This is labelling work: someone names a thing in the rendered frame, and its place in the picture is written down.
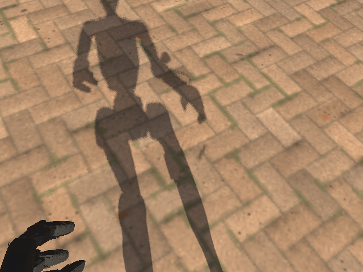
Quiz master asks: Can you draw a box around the robot left hand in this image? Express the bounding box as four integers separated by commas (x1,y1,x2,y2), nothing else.
0,220,86,272

